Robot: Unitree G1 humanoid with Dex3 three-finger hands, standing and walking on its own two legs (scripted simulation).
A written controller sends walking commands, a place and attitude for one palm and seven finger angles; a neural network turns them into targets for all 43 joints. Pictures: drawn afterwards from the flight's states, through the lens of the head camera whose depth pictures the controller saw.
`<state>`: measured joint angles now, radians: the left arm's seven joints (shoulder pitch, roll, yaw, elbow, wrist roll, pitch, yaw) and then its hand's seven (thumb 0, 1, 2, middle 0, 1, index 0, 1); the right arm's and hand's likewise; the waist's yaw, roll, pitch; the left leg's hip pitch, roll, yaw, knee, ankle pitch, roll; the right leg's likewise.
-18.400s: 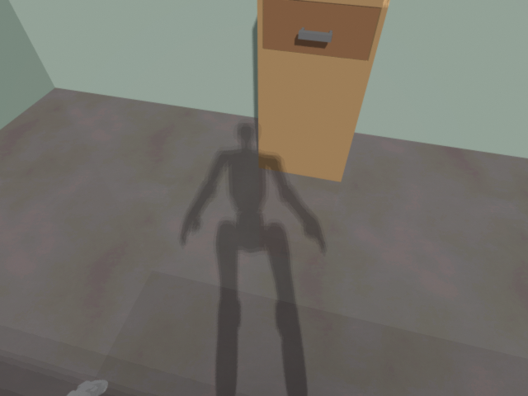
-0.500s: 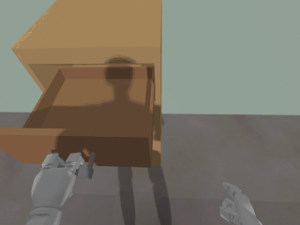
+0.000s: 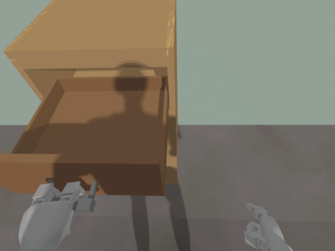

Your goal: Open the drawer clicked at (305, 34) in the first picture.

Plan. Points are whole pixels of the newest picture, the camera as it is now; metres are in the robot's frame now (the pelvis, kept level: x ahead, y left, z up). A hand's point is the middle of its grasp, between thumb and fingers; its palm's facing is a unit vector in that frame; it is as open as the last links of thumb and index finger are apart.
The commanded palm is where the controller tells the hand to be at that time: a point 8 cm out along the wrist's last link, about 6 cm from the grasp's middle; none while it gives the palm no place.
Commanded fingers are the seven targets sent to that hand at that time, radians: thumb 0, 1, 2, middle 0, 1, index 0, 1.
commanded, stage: open the thumb to release the handle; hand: left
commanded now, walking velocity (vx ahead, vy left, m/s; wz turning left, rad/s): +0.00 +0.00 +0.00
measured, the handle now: (68, 194) +0.23 +0.25 +0.03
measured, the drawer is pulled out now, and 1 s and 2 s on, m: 0.30 0.30 0.30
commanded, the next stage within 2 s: lift the hand off the handle in 0.54 s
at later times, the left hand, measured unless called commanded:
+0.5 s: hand (64, 224) +0.17 +0.24 +0.02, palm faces -0.01 -0.09 -1.00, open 11.5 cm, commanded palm +0.14 +0.25 +0.07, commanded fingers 0.00 -0.50 0.30 -0.30 -1.20 -0.30 -1.20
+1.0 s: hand (66, 219) +0.18 +0.24 +0.01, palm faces +0.02 -0.08 -1.00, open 13.8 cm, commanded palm +0.16 +0.25 +0.08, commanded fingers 0.00 -0.50 0.30 -0.30 -1.20 -0.30 -1.20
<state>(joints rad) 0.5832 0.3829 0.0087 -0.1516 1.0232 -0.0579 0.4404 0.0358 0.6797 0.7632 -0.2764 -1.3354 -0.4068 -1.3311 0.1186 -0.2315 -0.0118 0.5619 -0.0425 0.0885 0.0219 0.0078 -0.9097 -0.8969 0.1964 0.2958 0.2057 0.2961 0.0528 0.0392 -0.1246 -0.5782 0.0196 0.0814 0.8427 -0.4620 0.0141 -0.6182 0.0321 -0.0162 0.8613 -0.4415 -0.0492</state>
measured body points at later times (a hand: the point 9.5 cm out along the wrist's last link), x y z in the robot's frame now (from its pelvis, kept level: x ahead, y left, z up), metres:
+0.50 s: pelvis -0.01 -0.01 +0.01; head +0.02 -0.04 +0.45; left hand +0.16 +0.24 +0.07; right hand +0.21 -0.22 -0.10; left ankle -0.03 +0.11 -0.70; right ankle -0.01 -0.09 -0.70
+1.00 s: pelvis -0.02 -0.01 +0.00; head +0.02 -0.04 +0.45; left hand +0.17 +0.24 +0.07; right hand +0.19 -0.22 -0.11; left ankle -0.03 +0.11 -0.70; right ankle -0.01 -0.09 -0.70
